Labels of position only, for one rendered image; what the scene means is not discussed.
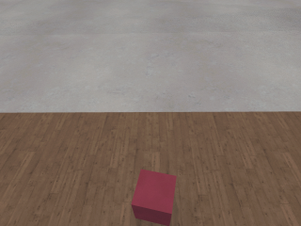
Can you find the carton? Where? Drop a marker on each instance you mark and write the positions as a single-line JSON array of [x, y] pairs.
[[154, 196]]

